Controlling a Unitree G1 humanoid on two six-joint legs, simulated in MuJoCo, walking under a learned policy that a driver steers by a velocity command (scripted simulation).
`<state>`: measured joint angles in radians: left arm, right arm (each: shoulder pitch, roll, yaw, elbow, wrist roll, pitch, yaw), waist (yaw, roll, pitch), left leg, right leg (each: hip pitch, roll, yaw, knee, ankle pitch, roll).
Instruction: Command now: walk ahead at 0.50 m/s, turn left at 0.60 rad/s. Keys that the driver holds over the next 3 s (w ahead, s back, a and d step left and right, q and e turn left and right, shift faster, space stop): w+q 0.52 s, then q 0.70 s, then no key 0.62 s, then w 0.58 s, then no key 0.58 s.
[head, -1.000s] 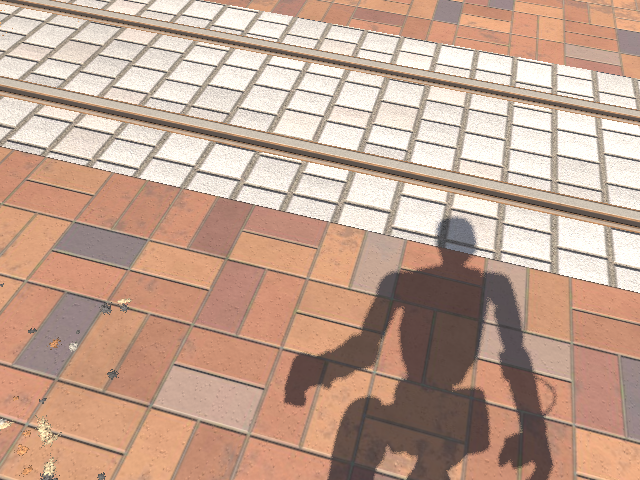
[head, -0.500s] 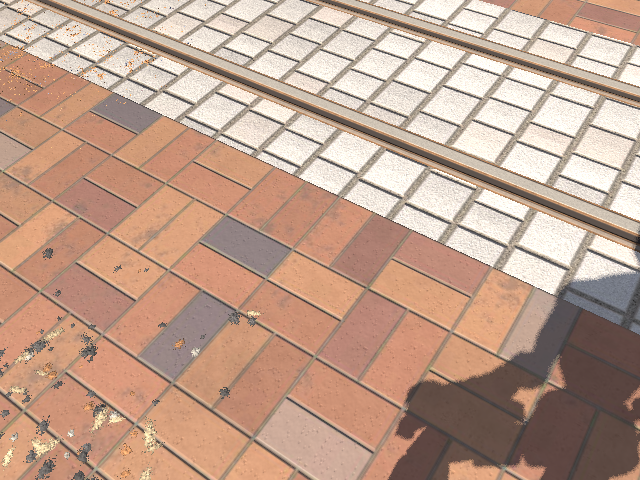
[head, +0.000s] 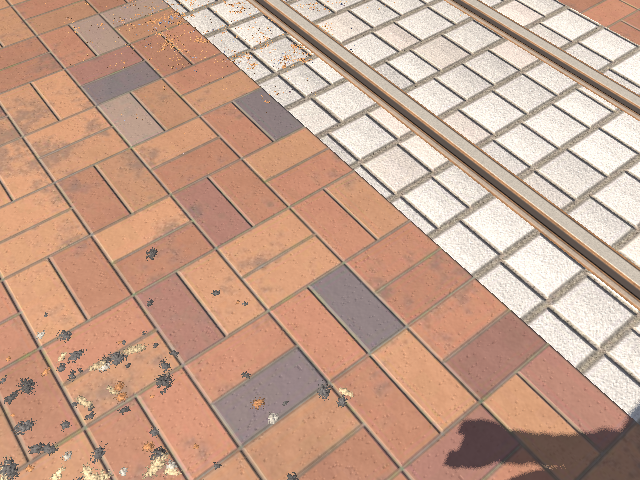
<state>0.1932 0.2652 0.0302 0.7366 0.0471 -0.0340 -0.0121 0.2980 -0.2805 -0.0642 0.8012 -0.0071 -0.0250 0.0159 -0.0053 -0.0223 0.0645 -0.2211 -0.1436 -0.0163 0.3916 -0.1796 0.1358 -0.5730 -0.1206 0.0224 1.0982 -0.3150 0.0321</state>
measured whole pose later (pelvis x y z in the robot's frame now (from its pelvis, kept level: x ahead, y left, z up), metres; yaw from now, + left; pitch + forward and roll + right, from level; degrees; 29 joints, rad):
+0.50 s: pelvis +0.29 -0.04 +0.00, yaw +17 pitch +1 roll -1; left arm 0.26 0.26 0.04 0.76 0.03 -0.07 0.00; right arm 0.26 -0.33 -0.07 0.76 -0.03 0.00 0.04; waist 0.00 0.06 0.03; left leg -0.51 -0.01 -0.04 1.13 -0.31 0.06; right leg -0.21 0.00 -0.11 0.40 -0.21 -0.04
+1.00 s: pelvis +0.44 +0.05 -0.01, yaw +35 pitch +1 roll -1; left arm 0.16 0.26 0.03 0.72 0.03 0.04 0.02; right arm 0.21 -0.27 -0.06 0.72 -0.01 0.02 0.01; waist -0.01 -0.02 0.10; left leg -0.37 -0.14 -0.04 0.45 -0.09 0.12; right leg -0.55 -0.06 0.03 1.12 -0.41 0.04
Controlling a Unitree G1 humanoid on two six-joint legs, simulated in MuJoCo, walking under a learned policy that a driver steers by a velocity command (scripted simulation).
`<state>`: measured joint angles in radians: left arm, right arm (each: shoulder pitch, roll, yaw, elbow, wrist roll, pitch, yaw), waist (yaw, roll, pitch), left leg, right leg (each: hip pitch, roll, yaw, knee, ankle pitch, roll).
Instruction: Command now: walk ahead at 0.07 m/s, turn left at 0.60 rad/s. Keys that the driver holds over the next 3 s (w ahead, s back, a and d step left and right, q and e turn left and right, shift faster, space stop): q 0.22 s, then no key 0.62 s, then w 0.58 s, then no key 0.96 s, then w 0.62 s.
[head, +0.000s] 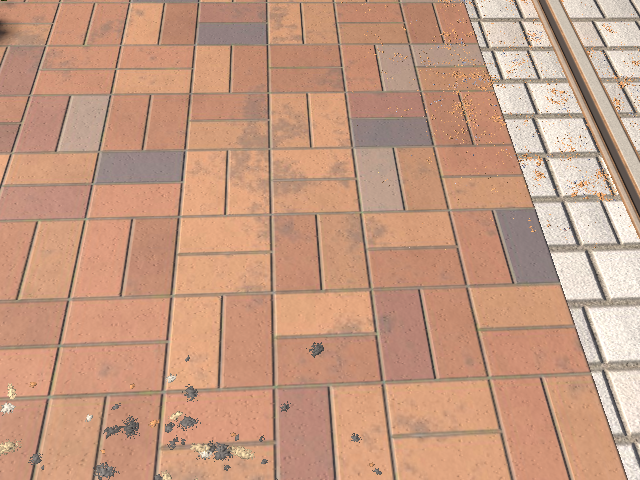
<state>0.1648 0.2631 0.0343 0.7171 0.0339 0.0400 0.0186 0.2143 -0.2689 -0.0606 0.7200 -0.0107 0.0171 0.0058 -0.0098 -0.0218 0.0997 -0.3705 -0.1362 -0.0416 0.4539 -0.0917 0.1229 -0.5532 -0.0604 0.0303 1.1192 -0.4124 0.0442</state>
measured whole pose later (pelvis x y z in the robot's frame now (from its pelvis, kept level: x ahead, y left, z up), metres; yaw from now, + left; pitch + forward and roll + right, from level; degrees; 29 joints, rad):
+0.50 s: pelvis +0.04 -0.06 +0.01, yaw +13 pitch +0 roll +1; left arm 0.22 0.25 0.02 0.74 0.02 0.02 0.03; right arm 0.23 -0.30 -0.08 0.77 -0.02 0.05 0.00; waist 0.00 0.05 0.03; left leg -0.43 -0.17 -0.18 0.92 -0.40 -0.01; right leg -0.20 0.03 0.02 0.43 -0.23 -0.05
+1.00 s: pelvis +0.05 -0.05 +0.01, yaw +14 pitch -2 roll +1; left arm 0.27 0.27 0.03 0.93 0.03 0.02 0.00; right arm 0.25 -0.25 -0.03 0.99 -0.02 0.02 -0.03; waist 0.00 -0.01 0.00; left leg -0.10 -0.06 -0.08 0.42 -0.31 0.05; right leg -0.24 0.03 -0.02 0.64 -0.42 -0.06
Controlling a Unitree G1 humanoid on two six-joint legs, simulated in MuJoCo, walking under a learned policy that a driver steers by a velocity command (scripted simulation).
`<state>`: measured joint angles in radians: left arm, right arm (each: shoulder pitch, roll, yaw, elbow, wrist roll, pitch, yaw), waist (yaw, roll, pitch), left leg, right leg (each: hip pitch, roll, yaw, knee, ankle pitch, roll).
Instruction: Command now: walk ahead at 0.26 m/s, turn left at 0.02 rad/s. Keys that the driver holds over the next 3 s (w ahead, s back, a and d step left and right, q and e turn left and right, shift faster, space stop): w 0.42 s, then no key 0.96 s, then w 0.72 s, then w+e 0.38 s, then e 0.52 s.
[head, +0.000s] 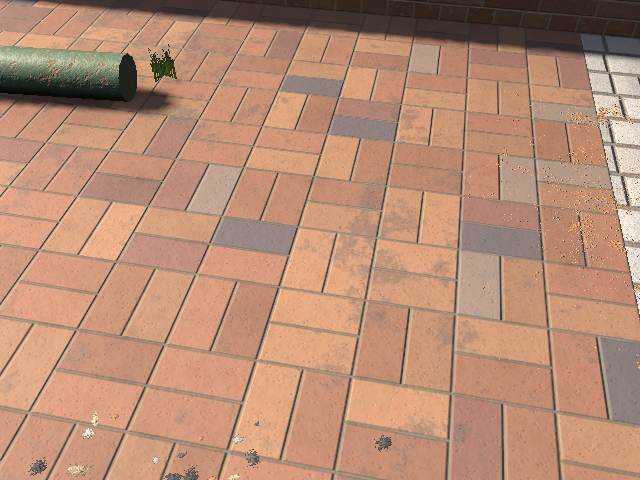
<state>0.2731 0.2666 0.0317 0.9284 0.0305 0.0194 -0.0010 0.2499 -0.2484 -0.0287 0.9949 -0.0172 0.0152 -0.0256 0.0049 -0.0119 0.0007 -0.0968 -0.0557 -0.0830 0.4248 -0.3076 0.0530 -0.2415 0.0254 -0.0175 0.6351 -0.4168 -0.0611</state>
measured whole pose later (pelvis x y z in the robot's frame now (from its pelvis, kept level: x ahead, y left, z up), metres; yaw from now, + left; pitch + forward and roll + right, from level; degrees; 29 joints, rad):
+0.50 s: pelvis +0.18 -0.03 +0.00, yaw +0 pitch +1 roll +0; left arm 0.50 0.17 0.00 1.07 0.02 -0.08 0.01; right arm -0.01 -0.22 -0.01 0.91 -0.03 -0.03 0.03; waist 0.07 0.03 0.06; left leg -0.59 0.02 0.09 0.65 -0.07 0.05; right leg 0.15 0.07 -0.02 0.17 -0.33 -0.07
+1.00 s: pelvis +0.32 -0.01 +0.00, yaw -1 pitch -1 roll +1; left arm 0.24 0.16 0.00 1.08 0.03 0.02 0.04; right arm 0.29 -0.18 0.01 1.07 -0.01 -0.02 -0.02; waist -0.01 -0.01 0.02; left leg -0.23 -0.08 0.11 0.42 -0.18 0.10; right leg -0.23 -0.03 0.01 0.50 -0.24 -0.01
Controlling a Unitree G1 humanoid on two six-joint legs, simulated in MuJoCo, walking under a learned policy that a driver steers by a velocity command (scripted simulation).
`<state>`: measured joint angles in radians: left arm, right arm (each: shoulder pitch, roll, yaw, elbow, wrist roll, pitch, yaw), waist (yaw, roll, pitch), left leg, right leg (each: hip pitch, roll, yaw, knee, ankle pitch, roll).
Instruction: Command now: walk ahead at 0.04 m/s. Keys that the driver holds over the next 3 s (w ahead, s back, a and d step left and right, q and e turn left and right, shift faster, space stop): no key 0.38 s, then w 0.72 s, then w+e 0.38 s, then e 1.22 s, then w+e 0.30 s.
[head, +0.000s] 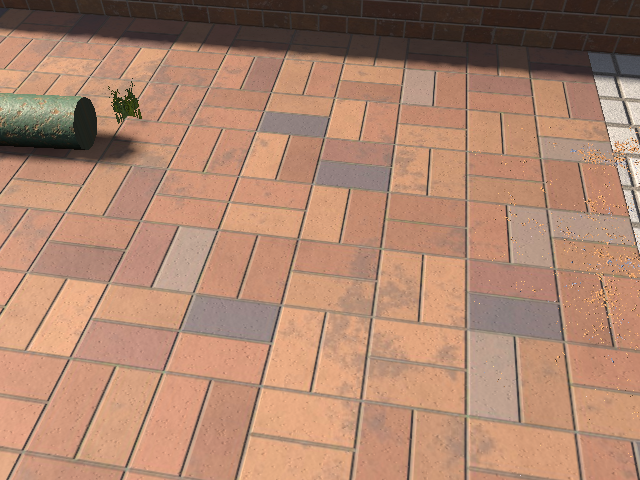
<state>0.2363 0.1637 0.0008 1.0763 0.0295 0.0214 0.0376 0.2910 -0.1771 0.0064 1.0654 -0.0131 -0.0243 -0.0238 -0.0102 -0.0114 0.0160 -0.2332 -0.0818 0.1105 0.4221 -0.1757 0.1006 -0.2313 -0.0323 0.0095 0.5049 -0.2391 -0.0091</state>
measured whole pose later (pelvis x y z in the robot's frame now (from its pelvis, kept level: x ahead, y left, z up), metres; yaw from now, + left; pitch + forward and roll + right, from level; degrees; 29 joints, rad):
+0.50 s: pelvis +0.04 -0.02 +0.00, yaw +1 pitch -1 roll +0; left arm 0.33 0.14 0.00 1.14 0.02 -0.01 0.04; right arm 0.32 -0.15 -0.01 1.14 -0.01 -0.01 -0.03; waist 0.00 -0.01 0.00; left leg -0.18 -0.05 0.06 0.47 -0.30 0.08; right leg -0.14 0.02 -0.01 0.48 -0.34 -0.05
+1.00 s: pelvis +0.22 -0.08 +0.01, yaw +0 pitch +0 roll +0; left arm 0.40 0.17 0.04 1.05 0.02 -0.09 0.01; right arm 0.24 -0.20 -0.06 1.02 -0.04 -0.06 0.02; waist 0.01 0.03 0.00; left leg -0.50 0.04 0.03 1.05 -0.26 0.07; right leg -0.07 0.06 -0.07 0.32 -0.26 -0.08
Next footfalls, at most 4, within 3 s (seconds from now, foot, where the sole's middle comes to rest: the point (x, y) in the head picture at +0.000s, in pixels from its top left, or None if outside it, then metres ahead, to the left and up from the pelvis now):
0.82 right None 0.20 -0.15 -0.77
1.26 left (326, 473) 0.55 0.02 -0.77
1.76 right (417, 387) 0.74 -0.19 -0.77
2.38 left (339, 373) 0.78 -0.01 -0.77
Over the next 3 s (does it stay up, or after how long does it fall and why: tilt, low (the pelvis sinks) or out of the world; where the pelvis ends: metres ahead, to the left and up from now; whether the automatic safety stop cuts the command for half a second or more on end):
stays up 0.68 -0.12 0.01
